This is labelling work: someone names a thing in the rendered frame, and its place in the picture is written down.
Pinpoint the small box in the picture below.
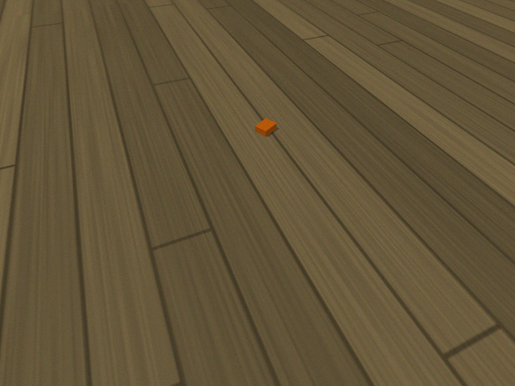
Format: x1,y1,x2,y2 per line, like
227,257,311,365
255,118,277,137

